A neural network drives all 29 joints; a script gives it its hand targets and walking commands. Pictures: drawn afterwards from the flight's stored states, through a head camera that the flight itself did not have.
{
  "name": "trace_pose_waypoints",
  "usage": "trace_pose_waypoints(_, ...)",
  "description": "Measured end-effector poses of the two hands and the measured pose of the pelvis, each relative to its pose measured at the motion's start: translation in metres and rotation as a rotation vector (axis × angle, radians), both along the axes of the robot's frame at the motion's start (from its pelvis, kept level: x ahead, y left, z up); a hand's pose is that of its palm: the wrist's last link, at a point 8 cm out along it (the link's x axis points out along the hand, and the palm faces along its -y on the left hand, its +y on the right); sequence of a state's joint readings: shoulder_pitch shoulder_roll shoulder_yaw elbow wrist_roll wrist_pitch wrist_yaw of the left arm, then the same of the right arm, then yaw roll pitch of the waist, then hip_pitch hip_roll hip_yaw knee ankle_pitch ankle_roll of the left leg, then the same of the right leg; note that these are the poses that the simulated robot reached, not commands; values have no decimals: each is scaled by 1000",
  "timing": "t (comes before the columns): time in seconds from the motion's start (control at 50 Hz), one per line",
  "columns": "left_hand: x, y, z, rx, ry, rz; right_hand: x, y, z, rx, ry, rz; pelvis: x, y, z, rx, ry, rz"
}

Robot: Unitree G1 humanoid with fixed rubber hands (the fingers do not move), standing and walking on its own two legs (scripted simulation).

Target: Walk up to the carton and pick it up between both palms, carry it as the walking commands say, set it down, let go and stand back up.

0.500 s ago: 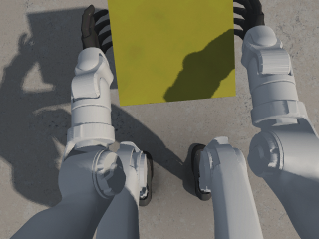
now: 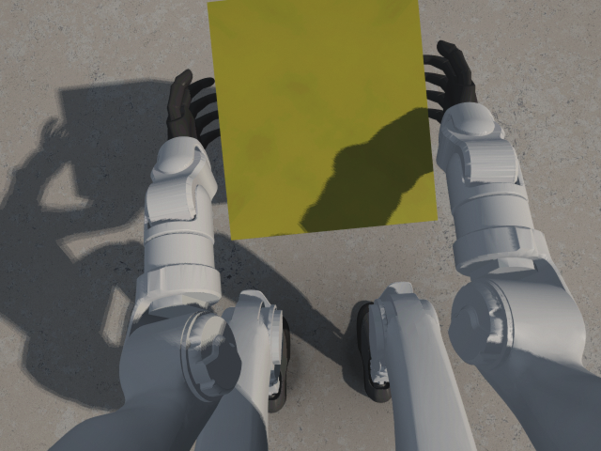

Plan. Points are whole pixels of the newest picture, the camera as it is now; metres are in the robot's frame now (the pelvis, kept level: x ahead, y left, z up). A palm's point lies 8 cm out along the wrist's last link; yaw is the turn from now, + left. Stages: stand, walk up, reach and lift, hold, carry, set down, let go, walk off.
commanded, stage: reach and lift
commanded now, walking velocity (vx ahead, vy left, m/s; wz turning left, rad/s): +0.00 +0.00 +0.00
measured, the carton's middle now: (319, 130) +0.53 -0.01 -0.14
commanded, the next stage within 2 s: none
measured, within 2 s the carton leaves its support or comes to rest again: neither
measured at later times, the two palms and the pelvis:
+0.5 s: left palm (154, 134) +0.48 +0.15 +0.01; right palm (481, 93) +0.49 -0.17 +0.01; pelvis +0.01 +0.00 +0.06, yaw +0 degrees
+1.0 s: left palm (107, 126) +0.45 +0.15 +0.08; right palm (522, 73) +0.47 -0.16 +0.08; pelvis +0.04 +0.00 +0.12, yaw -1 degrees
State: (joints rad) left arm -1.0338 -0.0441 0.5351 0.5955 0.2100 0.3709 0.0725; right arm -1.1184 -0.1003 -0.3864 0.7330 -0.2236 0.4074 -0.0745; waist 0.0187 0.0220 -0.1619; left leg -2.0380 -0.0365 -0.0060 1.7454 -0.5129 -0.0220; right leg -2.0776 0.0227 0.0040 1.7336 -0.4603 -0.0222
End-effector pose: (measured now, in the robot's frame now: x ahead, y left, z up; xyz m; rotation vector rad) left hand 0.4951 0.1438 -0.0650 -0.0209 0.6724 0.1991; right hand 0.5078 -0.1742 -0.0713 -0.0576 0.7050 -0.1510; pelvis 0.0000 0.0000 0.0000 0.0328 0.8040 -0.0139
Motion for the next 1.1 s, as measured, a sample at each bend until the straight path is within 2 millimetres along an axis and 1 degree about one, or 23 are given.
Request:
trace_pose_waypoints(0.38,-15,5,57,20,9,27,-14,6,61,13,-8,9,10,0,43,-6,-36,2)
trace_pose_waypoints(0.6,-24,6,89,4,14,4,-23,7,92,1,-8,-19,18,2,71,-9,-63,-1)
trace_pose_waypoints(0.86,-35,7,127,27,18,45,-33,11,132,18,-13,-9,29,2,105,-11,-103,0)
trace_pose_waypoints(1.1,-46,8,163,3,21,15,-45,9,167,21,-14,-26,39,2,139,-14,-158,-4)
